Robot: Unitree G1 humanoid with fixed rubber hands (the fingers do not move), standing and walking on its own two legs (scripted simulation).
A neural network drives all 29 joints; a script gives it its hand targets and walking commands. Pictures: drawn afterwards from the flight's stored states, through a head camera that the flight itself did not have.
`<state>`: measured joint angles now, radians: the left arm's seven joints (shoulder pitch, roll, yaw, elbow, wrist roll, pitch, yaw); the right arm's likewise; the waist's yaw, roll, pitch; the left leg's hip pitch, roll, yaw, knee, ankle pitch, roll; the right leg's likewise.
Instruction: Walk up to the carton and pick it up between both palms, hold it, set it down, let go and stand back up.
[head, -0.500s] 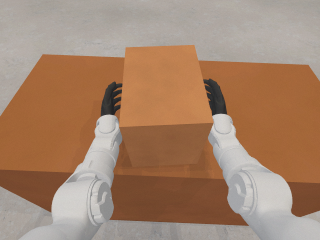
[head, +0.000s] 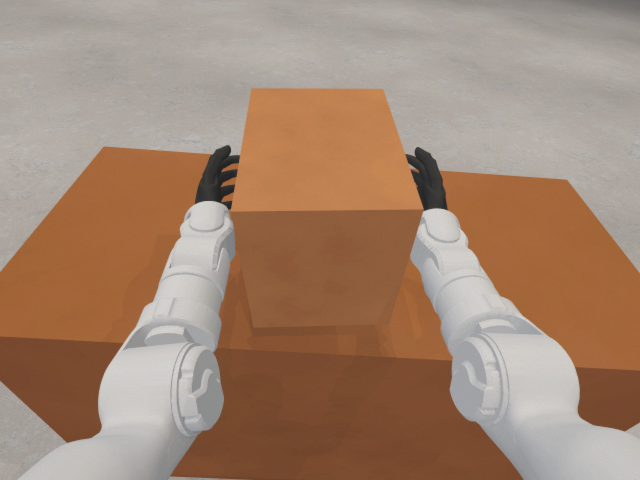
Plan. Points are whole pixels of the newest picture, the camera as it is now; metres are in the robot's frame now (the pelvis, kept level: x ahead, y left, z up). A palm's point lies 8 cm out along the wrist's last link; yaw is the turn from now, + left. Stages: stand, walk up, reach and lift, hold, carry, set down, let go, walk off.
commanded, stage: reach and lift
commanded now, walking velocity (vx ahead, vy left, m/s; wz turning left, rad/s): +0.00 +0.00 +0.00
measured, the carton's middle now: (319, 205) +0.46 +0.01 +0.13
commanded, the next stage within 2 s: hold in 1.50 s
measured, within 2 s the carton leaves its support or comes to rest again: neither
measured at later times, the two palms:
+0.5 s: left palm (203, 203) +0.38 +0.15 +0.19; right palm (440, 218) +0.38 -0.13 +0.19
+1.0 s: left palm (202, 188) +0.41 +0.16 +0.20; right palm (435, 190) +0.41 -0.13 +0.20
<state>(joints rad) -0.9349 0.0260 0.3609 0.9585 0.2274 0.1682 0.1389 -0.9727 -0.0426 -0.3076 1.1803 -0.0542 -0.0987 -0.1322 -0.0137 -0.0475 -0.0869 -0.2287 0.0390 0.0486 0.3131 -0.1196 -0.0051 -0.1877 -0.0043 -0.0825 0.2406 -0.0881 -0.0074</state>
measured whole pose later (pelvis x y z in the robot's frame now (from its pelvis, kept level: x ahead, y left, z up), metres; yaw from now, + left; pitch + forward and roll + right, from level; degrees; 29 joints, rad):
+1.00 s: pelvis +0.01 +0.01 +0.00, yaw +2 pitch -5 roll -1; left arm -0.75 0.01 0.28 0.34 0.24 0.63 0.08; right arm -0.86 -0.08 -0.01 0.70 0.27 0.30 -0.23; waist -0.10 -0.04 0.00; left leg -0.10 0.02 0.00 0.36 -0.18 0.00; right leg -0.03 -0.01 -0.09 0.25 -0.14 0.01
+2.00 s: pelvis +0.00 +0.00 +0.00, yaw +2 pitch -8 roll -1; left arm -0.83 0.01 0.33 0.28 0.32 0.81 -0.01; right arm -0.94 -0.08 -0.03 0.69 0.30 0.46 -0.26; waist -0.09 -0.04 -0.03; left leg -0.06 0.02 -0.02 0.36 -0.17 -0.01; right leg 0.00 0.00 -0.06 0.28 -0.15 0.00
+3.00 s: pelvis +0.01 +0.00 +0.00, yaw +1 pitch -8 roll -1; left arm -0.77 -0.02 0.33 0.19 0.33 0.83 -0.02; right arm -0.88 -0.10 0.03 0.59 0.34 0.49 -0.29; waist -0.10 -0.03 -0.01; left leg -0.03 0.02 -0.02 0.36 -0.19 -0.01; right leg 0.03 0.01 -0.04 0.26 -0.15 0.00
